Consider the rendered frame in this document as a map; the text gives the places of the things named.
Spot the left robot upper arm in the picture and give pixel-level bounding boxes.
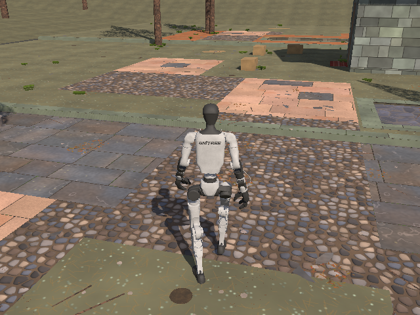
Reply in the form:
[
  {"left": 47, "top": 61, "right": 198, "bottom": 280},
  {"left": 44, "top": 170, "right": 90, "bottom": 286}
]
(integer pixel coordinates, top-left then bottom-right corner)
[{"left": 180, "top": 132, "right": 197, "bottom": 167}]

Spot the left robot hand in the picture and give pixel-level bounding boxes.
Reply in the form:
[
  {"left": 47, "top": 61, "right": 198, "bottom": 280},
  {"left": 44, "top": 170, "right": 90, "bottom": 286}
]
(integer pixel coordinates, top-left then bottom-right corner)
[{"left": 175, "top": 177, "right": 191, "bottom": 190}]

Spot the right robot forearm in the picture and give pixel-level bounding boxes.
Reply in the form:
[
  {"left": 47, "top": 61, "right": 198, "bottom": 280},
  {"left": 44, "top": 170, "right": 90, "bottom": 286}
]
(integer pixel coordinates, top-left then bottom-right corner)
[{"left": 234, "top": 160, "right": 247, "bottom": 193}]

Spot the right robot hand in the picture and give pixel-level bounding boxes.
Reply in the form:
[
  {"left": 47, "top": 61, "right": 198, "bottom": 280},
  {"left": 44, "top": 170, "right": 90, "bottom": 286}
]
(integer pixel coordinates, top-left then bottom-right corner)
[{"left": 234, "top": 191, "right": 249, "bottom": 209}]

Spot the robot right shin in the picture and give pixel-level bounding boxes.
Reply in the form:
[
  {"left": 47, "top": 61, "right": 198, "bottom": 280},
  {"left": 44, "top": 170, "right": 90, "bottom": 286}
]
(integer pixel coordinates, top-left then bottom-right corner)
[{"left": 219, "top": 206, "right": 229, "bottom": 246}]

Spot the right robot upper arm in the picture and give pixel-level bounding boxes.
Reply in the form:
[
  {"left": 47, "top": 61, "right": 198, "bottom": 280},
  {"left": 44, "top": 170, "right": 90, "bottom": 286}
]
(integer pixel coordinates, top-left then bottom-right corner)
[{"left": 224, "top": 132, "right": 240, "bottom": 170}]

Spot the robot torso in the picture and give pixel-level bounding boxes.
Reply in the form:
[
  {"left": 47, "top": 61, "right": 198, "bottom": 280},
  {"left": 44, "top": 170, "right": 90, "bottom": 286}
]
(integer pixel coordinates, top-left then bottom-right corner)
[{"left": 195, "top": 129, "right": 226, "bottom": 197}]

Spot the left robot forearm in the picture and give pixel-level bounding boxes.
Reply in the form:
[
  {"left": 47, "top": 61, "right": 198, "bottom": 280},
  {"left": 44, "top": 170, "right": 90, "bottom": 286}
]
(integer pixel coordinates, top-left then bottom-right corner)
[{"left": 175, "top": 157, "right": 186, "bottom": 180}]

